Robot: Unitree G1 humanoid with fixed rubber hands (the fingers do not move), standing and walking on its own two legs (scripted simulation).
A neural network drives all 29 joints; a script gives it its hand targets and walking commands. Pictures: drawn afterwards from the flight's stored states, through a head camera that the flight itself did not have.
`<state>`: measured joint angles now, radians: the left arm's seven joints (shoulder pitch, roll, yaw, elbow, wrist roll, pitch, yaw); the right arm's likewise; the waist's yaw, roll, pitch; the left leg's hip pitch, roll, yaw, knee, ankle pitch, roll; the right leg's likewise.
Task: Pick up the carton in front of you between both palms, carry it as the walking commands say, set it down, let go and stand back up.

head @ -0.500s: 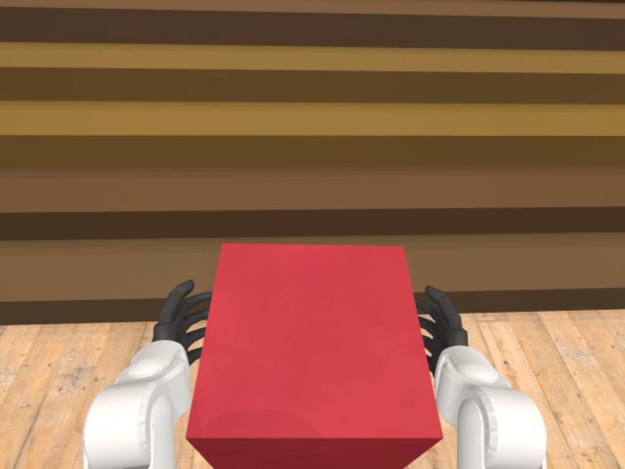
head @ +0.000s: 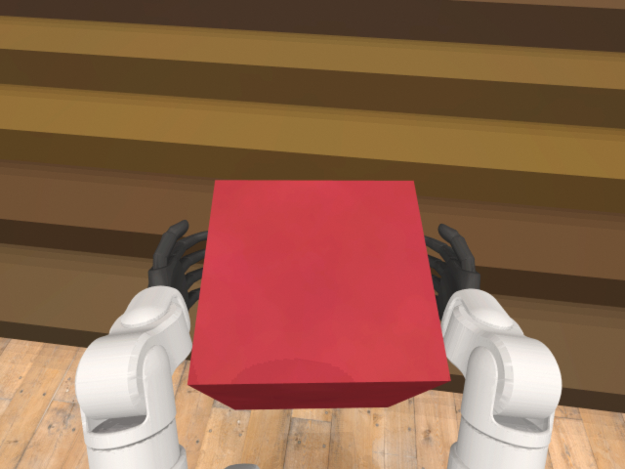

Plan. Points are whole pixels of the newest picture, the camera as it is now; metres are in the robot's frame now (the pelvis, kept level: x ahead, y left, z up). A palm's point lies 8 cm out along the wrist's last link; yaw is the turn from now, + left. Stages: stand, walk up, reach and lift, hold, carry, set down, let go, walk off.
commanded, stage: carry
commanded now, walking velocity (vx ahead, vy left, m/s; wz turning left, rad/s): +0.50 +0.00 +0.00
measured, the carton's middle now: (313, 309) +0.29 +0.02 +0.06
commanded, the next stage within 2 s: none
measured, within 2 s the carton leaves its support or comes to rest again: neither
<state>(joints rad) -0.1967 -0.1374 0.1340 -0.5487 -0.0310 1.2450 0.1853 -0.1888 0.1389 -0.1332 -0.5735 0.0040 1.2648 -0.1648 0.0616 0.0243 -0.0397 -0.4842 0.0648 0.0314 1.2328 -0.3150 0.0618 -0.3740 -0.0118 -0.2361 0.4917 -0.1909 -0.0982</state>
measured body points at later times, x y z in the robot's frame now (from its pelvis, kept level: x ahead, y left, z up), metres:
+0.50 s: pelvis +0.31 +0.03 +0.00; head +0.39 +0.04 +0.44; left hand +0.70 +0.15 +0.10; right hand +0.66 -0.15 +0.10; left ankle +0.34 +0.09 -0.73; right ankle +0.24 -0.08 -0.59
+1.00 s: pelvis +0.60 -0.02 +0.02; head +0.67 -0.05 +0.47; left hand +0.94 +0.14 +0.13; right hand +0.95 -0.17 +0.12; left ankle +0.64 +0.04 -0.49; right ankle +0.34 -0.08 -0.68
